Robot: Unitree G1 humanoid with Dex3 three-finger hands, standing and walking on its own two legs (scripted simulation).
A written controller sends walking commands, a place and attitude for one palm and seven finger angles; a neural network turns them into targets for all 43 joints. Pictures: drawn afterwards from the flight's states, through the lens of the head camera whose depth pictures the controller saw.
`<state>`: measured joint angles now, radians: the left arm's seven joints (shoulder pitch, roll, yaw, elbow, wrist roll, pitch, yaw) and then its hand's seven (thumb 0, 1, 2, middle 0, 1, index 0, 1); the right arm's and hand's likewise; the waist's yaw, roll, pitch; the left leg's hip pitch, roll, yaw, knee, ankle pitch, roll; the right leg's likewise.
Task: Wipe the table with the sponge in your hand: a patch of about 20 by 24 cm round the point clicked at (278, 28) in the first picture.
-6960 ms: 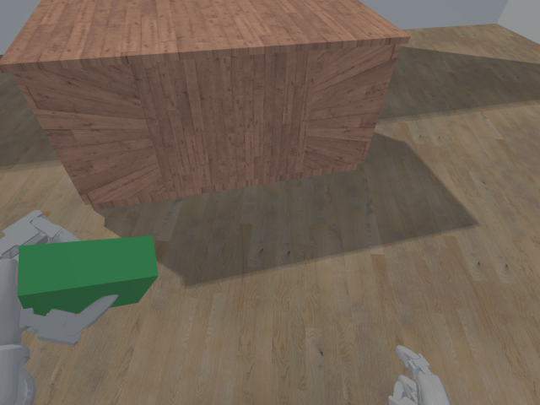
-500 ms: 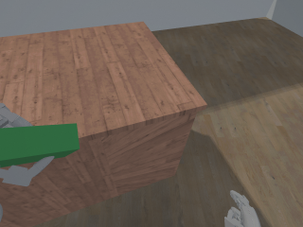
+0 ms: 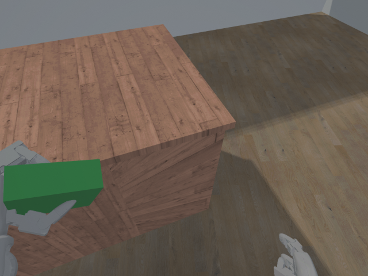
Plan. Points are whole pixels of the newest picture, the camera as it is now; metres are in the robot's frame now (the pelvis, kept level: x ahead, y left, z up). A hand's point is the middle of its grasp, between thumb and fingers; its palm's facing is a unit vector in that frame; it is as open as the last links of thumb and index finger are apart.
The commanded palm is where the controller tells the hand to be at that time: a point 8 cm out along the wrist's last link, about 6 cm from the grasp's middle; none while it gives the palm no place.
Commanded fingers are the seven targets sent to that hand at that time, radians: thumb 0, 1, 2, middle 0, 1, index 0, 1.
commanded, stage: come to a stop and stand still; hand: left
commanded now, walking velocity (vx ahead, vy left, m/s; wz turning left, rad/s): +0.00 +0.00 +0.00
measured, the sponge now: (68, 187) +0.23 +0.20 +0.14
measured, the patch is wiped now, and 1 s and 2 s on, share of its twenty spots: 0.00 0.00 0.00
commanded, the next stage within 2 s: look again from close up in 0.66 s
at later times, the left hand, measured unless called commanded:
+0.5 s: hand (41, 217) +0.18 +0.22 +0.16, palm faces +0.37 -0.85 -0.39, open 9.0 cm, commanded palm +0.12 +0.26 +0.18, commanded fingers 0.00 0.10 1.30 -1.20 -1.60 -1.20 -1.60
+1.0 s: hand (17, 204) +0.19 +0.26 +0.17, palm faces +0.35 -0.88 -0.32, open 9.0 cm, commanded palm +0.14 +0.29 +0.18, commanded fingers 0.00 0.10 1.30 -1.20 -1.60 -1.20 -1.60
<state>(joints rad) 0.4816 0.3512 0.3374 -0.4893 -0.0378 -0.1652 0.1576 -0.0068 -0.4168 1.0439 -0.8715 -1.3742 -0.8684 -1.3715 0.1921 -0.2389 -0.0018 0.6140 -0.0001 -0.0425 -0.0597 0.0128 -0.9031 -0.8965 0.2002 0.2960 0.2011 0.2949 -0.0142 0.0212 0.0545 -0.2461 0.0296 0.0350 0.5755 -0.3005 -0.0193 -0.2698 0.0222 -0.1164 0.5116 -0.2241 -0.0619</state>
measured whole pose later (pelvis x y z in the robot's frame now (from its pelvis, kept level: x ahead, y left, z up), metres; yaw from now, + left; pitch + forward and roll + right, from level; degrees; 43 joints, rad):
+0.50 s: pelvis -0.04 -0.01 +0.00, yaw -2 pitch -3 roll +0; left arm 0.46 0.35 0.29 -0.45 -0.03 -0.14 0.16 -0.01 -0.42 1.04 -0.87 -1.37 -0.87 -1.37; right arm 0.23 -0.18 0.04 0.62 -0.01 -0.04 -0.05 0.01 -0.90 -0.90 0.20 0.30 0.20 0.30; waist 0.01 0.01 0.04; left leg -0.24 0.02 0.02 0.51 -0.22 -0.01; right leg -0.28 0.04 -0.10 0.45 -0.14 -0.07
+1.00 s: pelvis -0.04 +0.02 +0.01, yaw -3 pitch -2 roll -1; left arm 0.39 0.35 0.32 -0.35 -0.05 -0.27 0.10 -0.01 -0.41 1.04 -0.87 -1.38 -0.87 -1.37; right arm 0.27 -0.23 0.01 0.60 0.01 -0.16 -0.02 0.01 -0.90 -0.90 0.20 0.30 0.20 0.29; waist 0.04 -0.01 0.02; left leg -0.21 -0.02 0.02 0.47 -0.22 0.04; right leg -0.27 0.03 -0.05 0.43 -0.19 -0.02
